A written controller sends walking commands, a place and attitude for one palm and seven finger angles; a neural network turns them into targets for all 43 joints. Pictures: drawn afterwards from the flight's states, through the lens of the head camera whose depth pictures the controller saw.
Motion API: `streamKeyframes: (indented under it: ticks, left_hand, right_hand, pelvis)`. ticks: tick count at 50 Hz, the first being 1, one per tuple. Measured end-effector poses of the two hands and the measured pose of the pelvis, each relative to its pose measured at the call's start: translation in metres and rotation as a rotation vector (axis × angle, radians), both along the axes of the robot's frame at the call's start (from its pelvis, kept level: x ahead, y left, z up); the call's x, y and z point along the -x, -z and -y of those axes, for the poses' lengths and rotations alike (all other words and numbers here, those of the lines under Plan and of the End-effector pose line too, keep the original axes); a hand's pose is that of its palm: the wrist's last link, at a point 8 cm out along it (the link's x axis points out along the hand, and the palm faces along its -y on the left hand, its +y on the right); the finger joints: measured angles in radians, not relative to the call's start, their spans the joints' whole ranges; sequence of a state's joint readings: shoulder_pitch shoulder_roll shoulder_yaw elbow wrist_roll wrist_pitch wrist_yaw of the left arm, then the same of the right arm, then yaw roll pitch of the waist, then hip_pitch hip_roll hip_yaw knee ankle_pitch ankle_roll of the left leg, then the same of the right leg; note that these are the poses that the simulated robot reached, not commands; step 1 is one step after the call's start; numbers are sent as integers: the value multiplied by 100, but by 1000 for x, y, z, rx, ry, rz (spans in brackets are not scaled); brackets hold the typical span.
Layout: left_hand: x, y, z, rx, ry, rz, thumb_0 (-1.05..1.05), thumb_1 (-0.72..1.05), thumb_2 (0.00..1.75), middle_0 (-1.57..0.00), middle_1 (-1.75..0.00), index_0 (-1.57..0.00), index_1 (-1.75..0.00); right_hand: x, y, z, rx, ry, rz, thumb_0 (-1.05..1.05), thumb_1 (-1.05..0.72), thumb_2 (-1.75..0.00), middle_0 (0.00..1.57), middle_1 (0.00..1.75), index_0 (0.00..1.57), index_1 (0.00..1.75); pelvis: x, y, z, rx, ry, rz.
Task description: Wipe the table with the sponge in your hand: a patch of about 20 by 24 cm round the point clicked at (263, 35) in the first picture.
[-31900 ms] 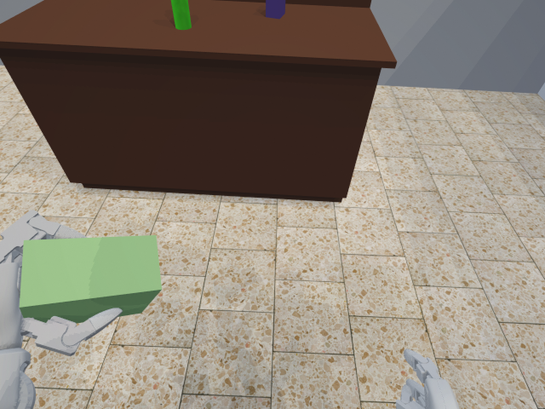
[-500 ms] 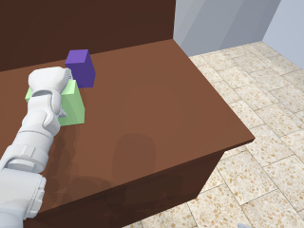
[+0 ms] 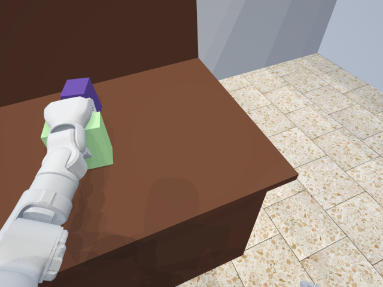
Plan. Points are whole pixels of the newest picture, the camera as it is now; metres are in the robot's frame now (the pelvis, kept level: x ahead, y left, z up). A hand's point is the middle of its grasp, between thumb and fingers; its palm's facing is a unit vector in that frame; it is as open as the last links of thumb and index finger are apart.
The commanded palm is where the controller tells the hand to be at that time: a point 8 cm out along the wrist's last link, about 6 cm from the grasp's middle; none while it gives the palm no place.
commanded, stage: wipe back along the middle lane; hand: left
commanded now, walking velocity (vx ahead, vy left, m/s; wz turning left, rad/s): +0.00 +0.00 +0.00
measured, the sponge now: (84, 149) +0.41 +0.28 +0.06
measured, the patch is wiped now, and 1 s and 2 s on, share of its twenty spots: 0.45 0.65 0.70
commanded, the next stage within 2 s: slide across to the third lane in 1.48 s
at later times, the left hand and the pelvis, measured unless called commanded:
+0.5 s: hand (81, 152) +0.36 +0.26 +0.11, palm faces -0.03 -0.03 -1.00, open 10.3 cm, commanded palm +0.33 +0.25 +0.14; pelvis -0.02 -0.02 +0.00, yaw +0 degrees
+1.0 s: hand (82, 161) +0.34 +0.24 +0.11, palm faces +0.07 -0.04 -1.00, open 10.3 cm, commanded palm +0.29 +0.22 +0.14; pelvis +0.00 +0.00 +0.00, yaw -1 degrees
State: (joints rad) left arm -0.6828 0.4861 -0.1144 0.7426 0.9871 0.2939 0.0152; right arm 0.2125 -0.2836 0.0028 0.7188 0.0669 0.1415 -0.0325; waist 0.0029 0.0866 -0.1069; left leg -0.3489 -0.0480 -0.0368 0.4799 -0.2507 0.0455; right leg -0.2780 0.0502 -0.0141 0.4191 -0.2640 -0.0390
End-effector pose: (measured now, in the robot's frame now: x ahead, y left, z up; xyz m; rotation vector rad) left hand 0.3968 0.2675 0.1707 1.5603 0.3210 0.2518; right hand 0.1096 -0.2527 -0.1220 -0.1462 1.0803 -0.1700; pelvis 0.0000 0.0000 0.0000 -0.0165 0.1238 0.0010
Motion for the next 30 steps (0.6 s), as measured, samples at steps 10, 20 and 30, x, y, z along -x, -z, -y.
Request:
streamKeyframes:
  ticks: [10, 20, 30]
  left_hand:
    - [30, 4, 9, 33, -25, 29, -1, -51, 105, -68, -136, -70, -138]
    - [50, 6, 18, 23, -26, 20, -1, -50, 105, -67, -138, -69, -139]
    - [56, 8, 20, 18, -17, 29, -1, -50, 105, -66, -138, -68, -139]
  right_hand:
    - [-8, -9, 27, 16, 16, 43, 1, -90, -89, 20, 30, 20, 30]
    - [-38, -23, 22, 2, -18, 165, 0, -90, -89, 20, 30, 19, 30]
    - [-34, -21, 8, -27, -29, 169, 0, -90, -89, 20, 30, 20, 30]
  pelvis:
    - [2, -1, 16, -7, 8, 42]
    - [13, -1, 21, -9, 3, 59]
    - [16, 0, 19, -8, 7, 56]
